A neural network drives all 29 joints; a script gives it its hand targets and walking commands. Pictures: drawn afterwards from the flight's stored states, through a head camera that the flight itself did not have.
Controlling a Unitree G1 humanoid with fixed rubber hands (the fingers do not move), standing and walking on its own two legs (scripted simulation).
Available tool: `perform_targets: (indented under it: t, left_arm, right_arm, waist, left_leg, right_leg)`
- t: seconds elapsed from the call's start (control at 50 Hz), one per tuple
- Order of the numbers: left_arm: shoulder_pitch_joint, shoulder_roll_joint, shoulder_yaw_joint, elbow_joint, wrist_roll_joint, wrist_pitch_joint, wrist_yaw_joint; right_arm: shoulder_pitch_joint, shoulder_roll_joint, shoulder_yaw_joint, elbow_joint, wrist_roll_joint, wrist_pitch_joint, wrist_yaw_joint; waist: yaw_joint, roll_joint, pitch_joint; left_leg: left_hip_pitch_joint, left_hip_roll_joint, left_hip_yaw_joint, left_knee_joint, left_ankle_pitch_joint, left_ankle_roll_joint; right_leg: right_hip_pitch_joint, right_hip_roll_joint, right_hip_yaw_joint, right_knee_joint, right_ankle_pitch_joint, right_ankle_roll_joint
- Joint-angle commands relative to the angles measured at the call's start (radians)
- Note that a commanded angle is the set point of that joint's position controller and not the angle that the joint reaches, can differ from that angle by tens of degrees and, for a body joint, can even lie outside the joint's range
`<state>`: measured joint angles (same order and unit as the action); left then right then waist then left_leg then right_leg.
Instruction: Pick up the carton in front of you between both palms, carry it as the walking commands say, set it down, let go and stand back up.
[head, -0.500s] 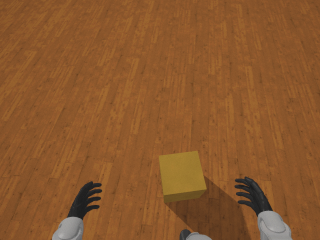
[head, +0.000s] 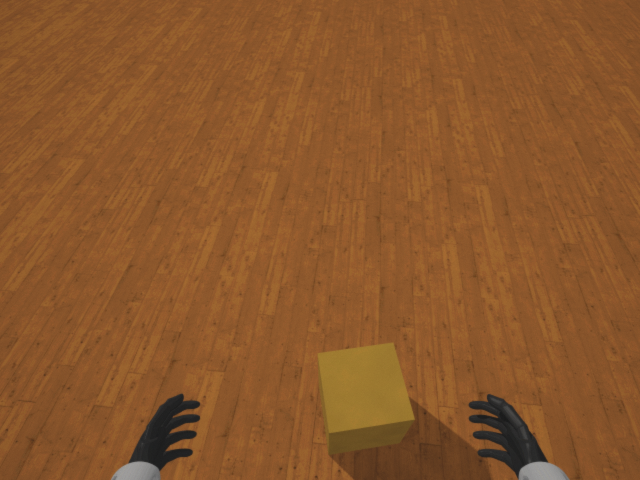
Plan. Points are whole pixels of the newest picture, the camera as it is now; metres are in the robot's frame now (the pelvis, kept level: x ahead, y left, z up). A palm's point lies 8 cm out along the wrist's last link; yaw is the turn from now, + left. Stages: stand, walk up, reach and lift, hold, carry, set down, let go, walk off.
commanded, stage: let go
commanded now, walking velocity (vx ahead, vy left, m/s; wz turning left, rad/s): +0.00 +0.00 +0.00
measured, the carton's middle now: (360, 399) +0.41 -0.09 -0.65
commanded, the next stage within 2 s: stand in 0.02 s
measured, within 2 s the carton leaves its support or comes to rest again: neither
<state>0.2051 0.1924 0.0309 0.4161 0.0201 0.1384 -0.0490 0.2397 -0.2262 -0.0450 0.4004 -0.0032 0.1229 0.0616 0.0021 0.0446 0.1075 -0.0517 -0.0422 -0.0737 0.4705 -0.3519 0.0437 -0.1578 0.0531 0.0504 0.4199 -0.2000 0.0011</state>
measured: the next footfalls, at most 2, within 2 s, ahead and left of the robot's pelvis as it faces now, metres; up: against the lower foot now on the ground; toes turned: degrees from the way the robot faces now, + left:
none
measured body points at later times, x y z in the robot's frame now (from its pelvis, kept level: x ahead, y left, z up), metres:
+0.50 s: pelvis +0.01 -0.01 -0.01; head +0.02 -0.02 +0.44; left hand +0.14 +0.27 -0.11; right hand +0.16 -0.29 -0.10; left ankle -0.06 +0.09 -0.74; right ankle +0.02 -0.12 -0.74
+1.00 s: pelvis -0.01 -0.02 +0.00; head -0.01 -0.02 +0.45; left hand +0.10 +0.27 -0.11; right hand +0.11 -0.31 -0.11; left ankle -0.06 +0.09 -0.74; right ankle +0.02 -0.12 -0.74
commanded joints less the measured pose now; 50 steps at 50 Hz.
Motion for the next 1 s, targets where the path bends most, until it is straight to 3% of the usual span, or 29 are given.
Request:
perform_targets:
  t: [0.0, 0.02, 0.04, 0.1, 0.22, 0.36, 0.98]
  left_arm:
    - [-0.015, 0.081, 0.007, -0.117, 0.000, 0.034, 0.033]
    - [-0.014, 0.203, 0.067, 0.097, -0.016, -0.038, 0.066]
    - [-0.022, 0.214, 0.066, 0.107, -0.006, -0.078, 0.074]
    - [-0.053, 0.163, 0.058, 0.156, 0.005, -0.131, 0.079]
    - [-0.054, 0.193, 0.060, 0.236, 0.005, -0.164, 0.086]
    - [-0.040, 0.208, 0.060, 0.283, 0.004, -0.164, 0.096]
    - [-0.063, 0.241, 0.045, 0.398, -0.005, -0.167, 0.085]
  right_arm:
    - [0.030, -0.112, -0.030, -0.057, 0.016, -0.052, -0.021]
    - [-0.067, -0.194, -0.060, 0.036, -0.002, -0.081, -0.032]
    - [-0.058, -0.195, -0.066, 0.028, -0.006, -0.096, -0.038]
    - [-0.048, -0.174, -0.063, 0.083, -0.017, -0.120, -0.044]
    - [-0.043, -0.187, -0.063, 0.138, -0.014, -0.135, -0.061]
    - [-0.024, -0.204, -0.057, 0.179, -0.012, -0.130, -0.078]
    - [-0.017, -0.237, -0.024, 0.308, -0.005, -0.147, -0.096]
  waist:
    - [-0.003, 0.018, -0.134]
    - [0.016, -0.046, -0.196]
    - [-0.003, -0.042, -0.184]
    - [-0.010, -0.017, -0.086]
    - [-0.014, -0.039, -0.137]
    - [-0.009, -0.037, -0.154]
    - [-0.001, -0.042, -0.082]
  left_leg:
    - [-0.227, 0.043, 0.003, -0.075, 0.379, -0.064]
    - [-0.181, 0.055, -0.009, -0.035, 0.232, -0.065]
    - [-0.149, 0.058, -0.030, -0.028, 0.153, -0.057]
    - [-0.218, 0.081, -0.082, -0.059, 0.065, -0.046]
    - [-0.171, 0.080, -0.071, 0.001, 0.282, -0.052]
    - [-0.151, 0.081, -0.072, 0.014, 0.332, -0.056]
    - [-0.160, 0.101, -0.114, -0.091, 0.152, -0.033]
  right_leg:
    - [0.280, -0.006, -0.018, 0.053, 0.302, -0.011]
    - [0.096, -0.081, -0.015, 0.076, 0.138, 0.002]
    - [0.045, -0.073, 0.003, 0.071, 0.069, -0.003]
    - [-0.031, -0.078, 0.018, 0.073, 0.015, -0.005]
    - [0.012, -0.099, 0.050, 0.091, 0.235, -0.020]
    - [0.042, -0.109, 0.059, 0.093, 0.297, -0.028]
    - [0.037, -0.136, 0.095, -0.009, 0.128, -0.031]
